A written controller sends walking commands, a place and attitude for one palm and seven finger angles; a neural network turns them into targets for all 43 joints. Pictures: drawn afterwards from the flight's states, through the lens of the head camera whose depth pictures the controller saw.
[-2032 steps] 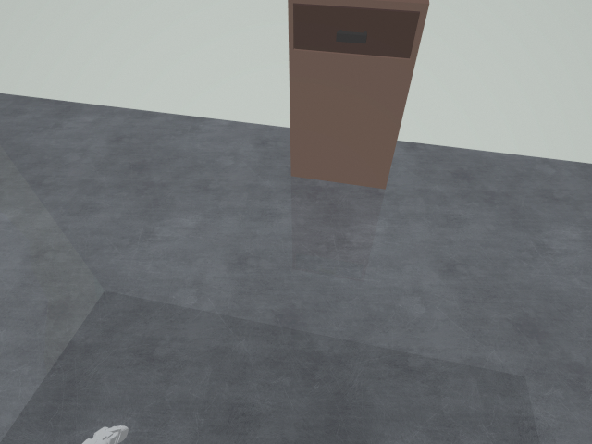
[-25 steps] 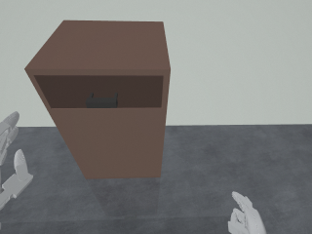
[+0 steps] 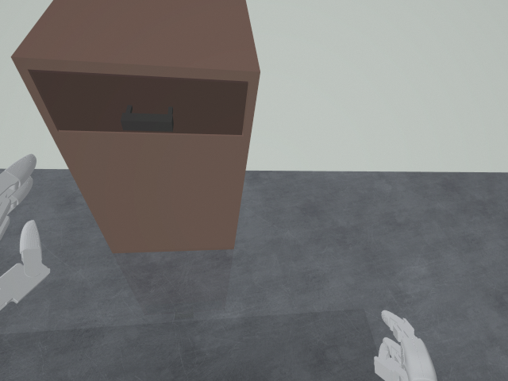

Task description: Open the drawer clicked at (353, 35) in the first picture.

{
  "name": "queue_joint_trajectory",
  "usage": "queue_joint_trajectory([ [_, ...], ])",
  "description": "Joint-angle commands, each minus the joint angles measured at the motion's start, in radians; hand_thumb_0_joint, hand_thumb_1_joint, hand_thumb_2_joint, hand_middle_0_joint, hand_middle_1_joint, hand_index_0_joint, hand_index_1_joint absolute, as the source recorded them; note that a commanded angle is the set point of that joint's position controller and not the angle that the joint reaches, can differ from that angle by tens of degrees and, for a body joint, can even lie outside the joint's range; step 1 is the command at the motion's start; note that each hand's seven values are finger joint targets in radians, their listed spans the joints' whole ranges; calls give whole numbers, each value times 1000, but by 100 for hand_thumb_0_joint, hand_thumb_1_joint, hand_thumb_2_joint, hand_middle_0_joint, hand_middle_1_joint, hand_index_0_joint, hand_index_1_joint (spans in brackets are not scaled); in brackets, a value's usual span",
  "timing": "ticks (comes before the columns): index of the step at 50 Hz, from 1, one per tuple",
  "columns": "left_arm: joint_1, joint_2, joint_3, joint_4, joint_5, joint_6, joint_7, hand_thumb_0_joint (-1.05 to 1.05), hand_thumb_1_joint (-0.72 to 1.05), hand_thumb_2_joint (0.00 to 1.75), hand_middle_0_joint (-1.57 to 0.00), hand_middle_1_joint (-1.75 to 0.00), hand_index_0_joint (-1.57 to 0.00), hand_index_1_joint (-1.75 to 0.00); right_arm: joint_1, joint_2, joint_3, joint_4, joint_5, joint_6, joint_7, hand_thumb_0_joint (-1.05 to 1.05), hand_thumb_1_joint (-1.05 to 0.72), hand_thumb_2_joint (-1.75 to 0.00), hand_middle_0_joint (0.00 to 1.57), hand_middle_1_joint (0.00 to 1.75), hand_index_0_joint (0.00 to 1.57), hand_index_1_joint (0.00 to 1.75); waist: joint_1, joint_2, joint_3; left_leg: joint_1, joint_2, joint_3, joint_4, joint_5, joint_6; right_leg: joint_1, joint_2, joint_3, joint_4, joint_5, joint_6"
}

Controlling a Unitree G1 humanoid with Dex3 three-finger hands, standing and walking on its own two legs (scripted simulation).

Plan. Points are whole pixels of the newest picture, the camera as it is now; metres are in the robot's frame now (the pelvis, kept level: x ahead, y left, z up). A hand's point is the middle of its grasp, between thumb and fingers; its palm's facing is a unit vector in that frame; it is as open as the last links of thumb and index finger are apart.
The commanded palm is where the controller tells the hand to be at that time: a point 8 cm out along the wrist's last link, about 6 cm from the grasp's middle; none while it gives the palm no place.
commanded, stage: step back with the hand held close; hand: left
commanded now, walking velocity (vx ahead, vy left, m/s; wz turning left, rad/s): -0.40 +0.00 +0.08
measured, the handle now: (149, 116) +0.66 +0.27 -0.02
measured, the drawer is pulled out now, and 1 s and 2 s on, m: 0.00 0.00 0.00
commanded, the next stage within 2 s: stop stepping back and stand still in 0.26 s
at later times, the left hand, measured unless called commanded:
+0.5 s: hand out of the picture +0.01 +0.22 +0.17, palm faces +0.41 -0.82 -0.40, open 7.4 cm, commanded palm -0.03 +0.25 +0.18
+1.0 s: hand out of the picture -0.10 +0.21 +0.16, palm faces +0.45 -0.81 -0.38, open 7.4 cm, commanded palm -0.15 +0.25 +0.18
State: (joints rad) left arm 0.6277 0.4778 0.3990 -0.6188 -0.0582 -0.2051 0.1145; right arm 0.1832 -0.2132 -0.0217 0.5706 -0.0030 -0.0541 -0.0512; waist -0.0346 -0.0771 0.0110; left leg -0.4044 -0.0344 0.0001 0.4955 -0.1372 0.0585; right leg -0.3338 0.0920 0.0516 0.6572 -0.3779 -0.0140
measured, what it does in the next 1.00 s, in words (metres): walks backwards: right foot, then left foot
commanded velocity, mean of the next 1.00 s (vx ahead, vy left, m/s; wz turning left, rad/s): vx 0.05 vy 0.03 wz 0.04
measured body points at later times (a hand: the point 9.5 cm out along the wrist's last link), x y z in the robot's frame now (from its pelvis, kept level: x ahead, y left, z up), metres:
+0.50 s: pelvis -0.16 -0.03 +0.00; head -0.17 -0.01 +0.45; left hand -0.01 +0.26 +0.19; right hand -0.02 -0.26 -0.09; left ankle -0.17 +0.07 -0.71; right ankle -0.23 -0.12 -0.74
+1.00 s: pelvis -0.27 -0.04 +0.01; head -0.29 -0.04 +0.46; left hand -0.13 +0.25 +0.18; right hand -0.13 -0.28 -0.09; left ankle -0.24 +0.11 -0.66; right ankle -0.26 -0.12 -0.74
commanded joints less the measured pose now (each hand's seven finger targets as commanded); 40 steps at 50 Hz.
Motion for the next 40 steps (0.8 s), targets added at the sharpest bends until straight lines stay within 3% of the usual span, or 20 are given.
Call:
queue_joint_trajectory([
  [1, 79, 85, 84, -333, -11, -80, 15, 0, 90, 90, -20, -30, -20, -30, -23, -126, -42, -140, -16, -111, 3, 0, -90, -90, 20, 30, 20, 30, 46, 272, -235, 124, 316, -255, -200, 317, 86, 31, -30, 19, 282, -137, 17],
  [4, 110, 69, 75, -313, -13, -58, 33, 0, 90, 90, -20, -30, -20, -30, -32, -129, -38, -119, -11, -136, -2, 0, -90, -90, 20, 30, 20, 30, 37, 219, -234, 183, 290, -224, -209, 255, 72, -10, -27, -27, 245, -134, 35],
  [7, 71, 73, 85, -288, -14, -50, 42, 0, 90, 90, -20, -30, -20, -30, -49, -126, -30, -108, -16, -144, -8, 0, -90, -90, 20, 30, 20, 30, 29, 254, -192, 73, 271, -213, -325, -125, 47, 71, -14, -68, 197, -166, 27],
  [12, 51, 87, 103, -243, -30, -52, 31, 0, 90, 90, -20, -30, -20, -30, -68, -114, -12, -101, -17, -142, -7, 0, -90, -90, 20, 30, 20, 30, 45, 290, -190, -7, 169, -118, -329, -291, -55, 239, 9, -156, -196, -101, -20],
  [13, 59, 112, 118, -256, -28, -57, 24, 0, 90, 90, -20, -30, -20, -30, -61, -110, -12, -103, -15, -134, -1, 0, -90, -90, 20, 30, 20, 30, 42, 235, -195, 37, 122, -77, -251, -251, -82, 213, -24, -130, -314, -31, -34],
  [14, 28, 121, 115, -266, -34, -70, 20, 0, 90, 90, -20, -30, -20, -30, -57, -100, -10, -95, -4, -123, 4, 0, -90, -90, 20, 30, 20, 30, 37, 104, -190, 165, 63, -18, -30, -190, -108, 50, -143, -24, -424, 6, -71],
  [15, -10, 158, 140, -279, -33, -82, 25, 0, 90, 90, -20, -30, -20, -30, -78, -100, -9, -86, 1, -111, 2, 0, -90, -90, 20, 30, 20, 30, 45, -52, -172, 220, 7, -11, 264, -173, -115, -163, -327, 181, -528, -15, -107],
  [16, -44, 182, 163, -271, -33, -89, 37, 0, 90, 90, -20, -30, -20, -30, -102, -111, -10, -77, -7, -110, -5, 0, -90, -90, 20, 30, 20, 30, 65, -82, -123, 106, -31, -18, 521, -304, -115, -217, -443, 257, -533, 121, -156],
  [18, -61, 124, 124, -231, -5, -70, 28, 0, 90, 90, -20, -30, -20, -30, -104, -119, -21, -88, 6, -118, 3, 0, -90, -90, 20, 30, 20, 30, 49, -152, -143, -143, -44, -78, 715, -384, -98, -43, -396, 189, -371, 544, -120],
  [19, 1, 90, 111, -168, 0, -42, 31, 0, 90, 90, -20, -30, -20, -30, -83, -78, -4, -93, 8, -96, -11, 0, -90, -90, 20, 30, 20, 30, 26, -81, -103, -178, 19, -58, 621, -306, -98, 81, -346, 56, -281, 718, -120],
  [24, -101, 43, 29, -87, 16, -18, 56, 0, 90, 90, -20, -30, -20, -30, -67, -93, 22, -95, 19, -94, -41, 0, -90, -90, 20, 30, 20, 30, 19, 25, -56, 33, 21, 46, 71, -186, -45, 195, -311, 53, -205, 806, -74],
  [26, -122, 44, 14, -116, 13, -18, 63, 0, 90, 90, -20, -30, -20, -30, -37, -123, 4, -103, 18, -99, -34, 0, -90, -90, 20, 30, 20, 30, 8, 75, -111, 205, 65, -5, -113, 79, -11, 178, -237, 24, -95, 682, -4],
  [28, -88, 79, 40, -168, 16, -37, 63, 0, 90, 90, -20, -30, -20, -30, -16, -141, -10, -134, 25, -106, -22, 0, -90, -90, 20, 30, 20, 30, 30, 191, -165, 355, 243, -199, -58, 398, 57, 9, -141, -30, -9, 223, 47],
  [29, -52, 77, 48, -179, 17, -45, 61, 0, 90, 90, -20, -30, -20, -30, -11, -128, -7, -139, 16, -114, -12, 0, -90, -90, 20, 30, 20, 30, 36, 207, -183, 399, 269, -235, -62, 495, 72, -46, -116, -47, -12, 40, 42],
  [31, -34, 111, 77, -272, 20, -46, 49, 0, 90, 90, -20, -30, -20, -30, -31, -110, 3, -126, -7, -124, -7, 0, -90, -90, 20, 30, 20, 30, 24, 304, -134, 232, 266, -292, -201, 272, 47, 2, -92, -71, 91, -105, 31],
  [35, 51, 78, 92, -261, 18, -39, 62, 0, 90, 90, -20, -30, -20, -30, -57, -114, -2, -132, -2, -136, -5, 0, -90, -90, 20, 30, 20, 30, 27, 276, -51, -50, 241, -218, -312, -454, 54, 157, -81, -131, 11, -72, 16],
  [37, 72, 73, 109, -180, 22, -32, 66, 0, 90, 90, -20, -30, -20, -30, -67, -118, -9, -134, -3, -116, -15, 0, -90, -90, 20, 30, 20, 30, 33, 272, -37, -204, 207, -163, -287, -611, 19, 300, -62, -177, -91, -69, -4],
  [38, 79, 70, 111, -132, 25, -27, 64, 0, 90, 90, -20, -30, -20, -30, -67, -115, -14, -136, 2, -104, -18, 0, -90, -90, 20, 30, 20, 30, 40, 204, -39, -253, 173, -106, -184, -603, -1, 341, -82, -145, -140, -91, -22],
  [39, 67, 57, 97, -88, 29, -23, 59, 0, 90, 90, -20, -30, -20, -30, -69, -108, -19, -129, 1, -88, -18, 0, -90, -90, 20, 30, 20, 30, 45, 62, -19, -303, 111, -48, 39, -554, -29, 312, -161, 2, -272, -207, -75],
  [40, 34, 66, 96, -64, 30, -20, 51, 0, 90, 90, -20, -30, -20, -30, -67, -101, -27, -127, 1, -69, -15, 0, -90, -90, 20, 30, 20, 30, 38, -153, 3, -343, 36, 38, 391, -419, -57, 198, -368, 358, -465, -440, -179],
])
